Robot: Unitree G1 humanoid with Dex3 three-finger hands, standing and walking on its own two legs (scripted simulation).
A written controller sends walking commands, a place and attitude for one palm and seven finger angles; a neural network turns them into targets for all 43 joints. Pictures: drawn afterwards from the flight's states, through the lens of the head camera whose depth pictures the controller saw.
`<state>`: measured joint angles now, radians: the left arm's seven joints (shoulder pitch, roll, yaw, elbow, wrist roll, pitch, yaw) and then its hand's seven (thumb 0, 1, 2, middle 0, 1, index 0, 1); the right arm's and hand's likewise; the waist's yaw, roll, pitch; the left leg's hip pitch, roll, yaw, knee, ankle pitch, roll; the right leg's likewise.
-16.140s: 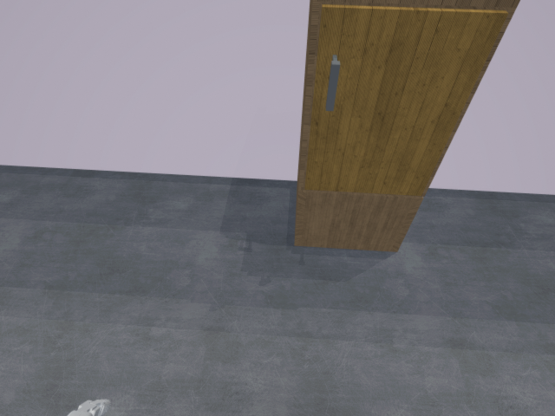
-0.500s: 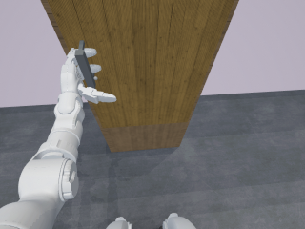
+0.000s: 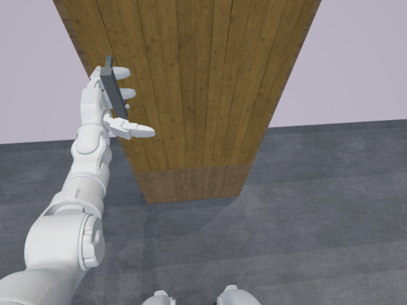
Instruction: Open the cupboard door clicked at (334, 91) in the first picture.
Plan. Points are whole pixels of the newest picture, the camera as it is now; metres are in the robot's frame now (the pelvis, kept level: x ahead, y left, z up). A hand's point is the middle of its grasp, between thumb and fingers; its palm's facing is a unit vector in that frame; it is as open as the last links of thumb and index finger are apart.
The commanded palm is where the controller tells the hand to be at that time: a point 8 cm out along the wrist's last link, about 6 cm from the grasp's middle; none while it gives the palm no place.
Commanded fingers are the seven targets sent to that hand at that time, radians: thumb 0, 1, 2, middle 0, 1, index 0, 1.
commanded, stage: close the thumb around the handle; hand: left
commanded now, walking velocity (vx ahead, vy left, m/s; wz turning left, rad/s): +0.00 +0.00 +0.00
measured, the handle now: (116, 89) +0.53 +0.16 +0.09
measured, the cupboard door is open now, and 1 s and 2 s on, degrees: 0 5 37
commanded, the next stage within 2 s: pull the door open along its arc in 0.60 s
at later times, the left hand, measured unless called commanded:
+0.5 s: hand (125, 109) +0.48 +0.13 +0.09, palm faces +0.03 -1.00 +0.00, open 5.9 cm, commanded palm +0.45 +0.18 +0.09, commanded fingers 0.00 0.90 0.90 -0.40 -1.35 -0.40 -1.35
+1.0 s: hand (127, 122) +0.44 +0.13 +0.09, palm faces +0.01 -1.00 +0.00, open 5.8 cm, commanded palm +0.39 +0.17 +0.09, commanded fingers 0.00 0.90 0.90 -0.40 -1.35 -0.40 -1.35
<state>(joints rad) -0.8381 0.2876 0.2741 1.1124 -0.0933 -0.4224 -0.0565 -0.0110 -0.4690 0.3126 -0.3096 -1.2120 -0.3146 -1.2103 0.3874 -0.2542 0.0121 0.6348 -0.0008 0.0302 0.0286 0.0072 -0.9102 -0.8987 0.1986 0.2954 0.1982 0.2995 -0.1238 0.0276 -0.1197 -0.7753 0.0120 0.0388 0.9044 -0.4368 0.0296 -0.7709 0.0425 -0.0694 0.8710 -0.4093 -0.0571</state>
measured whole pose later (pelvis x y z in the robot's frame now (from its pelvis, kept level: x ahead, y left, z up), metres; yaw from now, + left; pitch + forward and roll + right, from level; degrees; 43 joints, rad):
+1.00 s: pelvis +0.00 +0.01 +0.01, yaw -1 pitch +15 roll -1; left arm -0.59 0.21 0.22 0.86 -0.13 -0.40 -0.04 0.01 0.74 0.77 -0.36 -1.35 -0.35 -1.34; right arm 0.41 -0.25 0.00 0.60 0.01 0.04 0.04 0.01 -0.91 -0.90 0.20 0.30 0.20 0.30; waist -0.09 0.04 -0.13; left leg -0.69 0.02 0.06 0.86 -0.43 0.04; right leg -0.70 0.05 -0.04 0.83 -0.40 -0.05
